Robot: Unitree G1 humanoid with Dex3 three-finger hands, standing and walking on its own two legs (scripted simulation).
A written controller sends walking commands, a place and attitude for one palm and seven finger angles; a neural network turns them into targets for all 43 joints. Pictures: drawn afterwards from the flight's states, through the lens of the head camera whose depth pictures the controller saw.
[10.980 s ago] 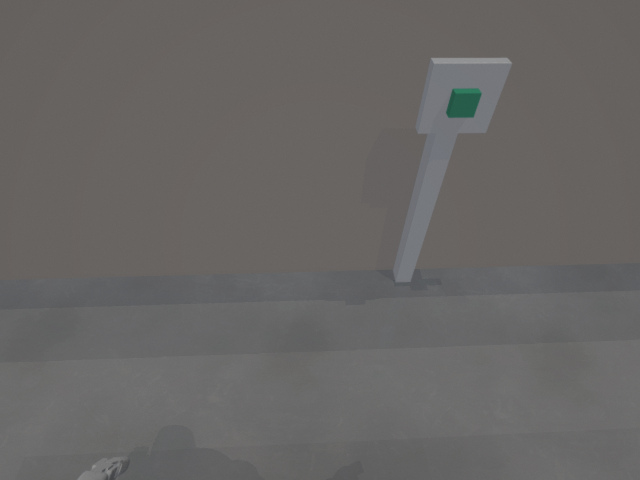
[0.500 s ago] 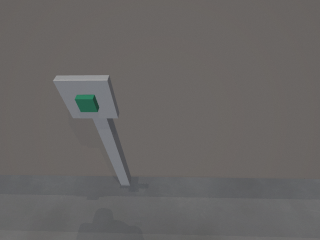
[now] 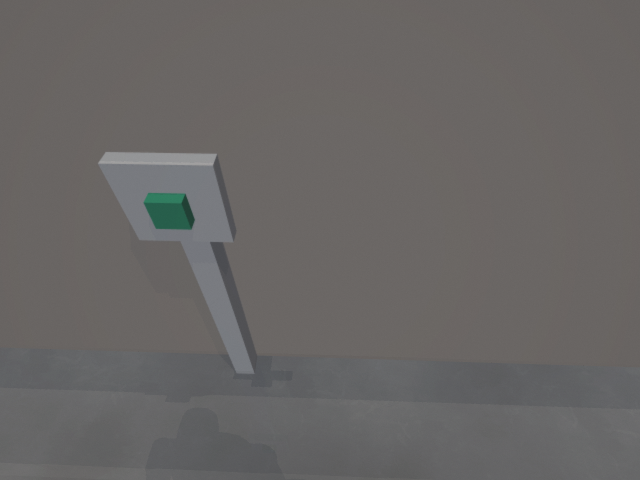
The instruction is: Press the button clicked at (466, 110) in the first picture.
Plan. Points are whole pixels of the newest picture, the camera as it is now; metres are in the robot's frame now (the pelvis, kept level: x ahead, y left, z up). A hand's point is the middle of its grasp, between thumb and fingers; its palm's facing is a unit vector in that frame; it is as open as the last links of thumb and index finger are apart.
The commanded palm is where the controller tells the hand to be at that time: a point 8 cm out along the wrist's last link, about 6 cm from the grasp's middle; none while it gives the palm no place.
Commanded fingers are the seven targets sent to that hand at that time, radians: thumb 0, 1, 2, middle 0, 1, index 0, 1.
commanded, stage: come to a stop and stand still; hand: left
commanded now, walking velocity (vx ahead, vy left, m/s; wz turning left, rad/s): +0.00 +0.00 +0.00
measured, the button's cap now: (170, 210) +0.51 +0.29 +0.02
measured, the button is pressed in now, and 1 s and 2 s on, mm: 0 0 0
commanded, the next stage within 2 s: look again from close up in 0.02 s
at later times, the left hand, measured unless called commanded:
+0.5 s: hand out of the picture -0.02 +0.18 -0.17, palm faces +0.05 -0.98 -0.20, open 7.4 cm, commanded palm none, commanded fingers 0.00 0.90 0.90 -0.20 -0.30 -0.20 -0.30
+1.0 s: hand out of the picture -0.03 +0.20 -0.18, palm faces +0.11 -0.97 -0.20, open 7.4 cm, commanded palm none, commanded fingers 0.00 0.90 0.90 -0.20 -0.30 -0.20 -0.30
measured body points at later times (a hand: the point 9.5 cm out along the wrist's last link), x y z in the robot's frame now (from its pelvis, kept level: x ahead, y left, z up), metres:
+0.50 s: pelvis +0.00 +0.01 +0.00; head +0.02 +0.01 +0.45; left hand -0.02 +0.23 -0.16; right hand +0.00 -0.21 -0.16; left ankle +0.00 +0.16 -0.73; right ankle -0.09 -0.07 -0.73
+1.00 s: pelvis +0.01 +0.03 -0.01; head +0.01 +0.03 +0.44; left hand -0.04 +0.25 -0.16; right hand +0.01 -0.20 -0.17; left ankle +0.00 +0.15 -0.73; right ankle -0.09 -0.07 -0.73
